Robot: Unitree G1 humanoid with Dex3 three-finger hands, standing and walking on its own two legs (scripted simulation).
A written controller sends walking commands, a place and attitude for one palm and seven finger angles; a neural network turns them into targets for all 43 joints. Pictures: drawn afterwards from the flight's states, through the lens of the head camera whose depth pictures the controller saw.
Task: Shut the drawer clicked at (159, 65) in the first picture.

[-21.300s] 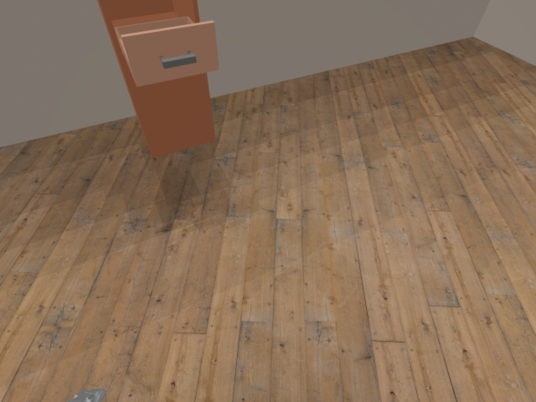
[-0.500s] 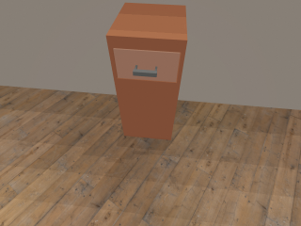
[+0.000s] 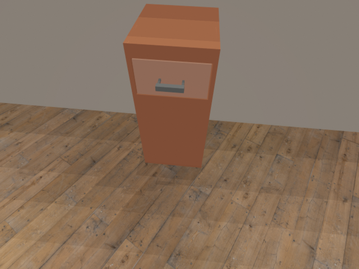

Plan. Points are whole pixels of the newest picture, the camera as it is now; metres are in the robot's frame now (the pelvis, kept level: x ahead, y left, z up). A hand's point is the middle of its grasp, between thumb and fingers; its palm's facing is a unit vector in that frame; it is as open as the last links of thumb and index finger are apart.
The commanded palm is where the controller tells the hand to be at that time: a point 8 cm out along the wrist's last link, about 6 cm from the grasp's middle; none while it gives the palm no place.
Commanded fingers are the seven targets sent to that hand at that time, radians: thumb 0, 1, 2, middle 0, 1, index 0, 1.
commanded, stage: look to check the result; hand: left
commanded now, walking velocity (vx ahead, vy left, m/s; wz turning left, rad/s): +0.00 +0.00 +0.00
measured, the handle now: (170, 84) +0.84 +0.08 -0.09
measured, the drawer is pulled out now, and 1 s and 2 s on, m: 0.00 0.00 0.00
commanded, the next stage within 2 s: stand and wait in 0.42 s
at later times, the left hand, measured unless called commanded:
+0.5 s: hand out of the picture -0.01 +0.15 -0.18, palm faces +0.05 -0.98 -0.17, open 7.4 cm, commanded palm none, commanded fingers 0.00 0.90 0.90 -0.20 -0.30 -0.20 -0.30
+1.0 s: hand out of the picture +0.00 +0.15 -0.18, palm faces +0.05 -0.98 -0.18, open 7.4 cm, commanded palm none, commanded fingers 0.00 0.90 0.90 -0.20 -0.30 -0.20 -0.30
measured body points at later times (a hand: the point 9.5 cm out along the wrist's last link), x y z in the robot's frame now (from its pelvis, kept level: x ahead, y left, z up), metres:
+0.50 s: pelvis +0.01 -0.01 +0.00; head +0.02 -0.01 +0.45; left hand -0.01 +0.20 -0.16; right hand -0.01 -0.21 -0.16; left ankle +0.05 +0.11 -0.74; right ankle -0.02 -0.09 -0.74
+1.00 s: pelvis +0.01 -0.02 +0.00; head +0.03 -0.02 +0.45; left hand +0.00 +0.20 -0.16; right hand +0.00 -0.23 -0.16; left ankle +0.05 +0.11 -0.74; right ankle -0.02 -0.09 -0.74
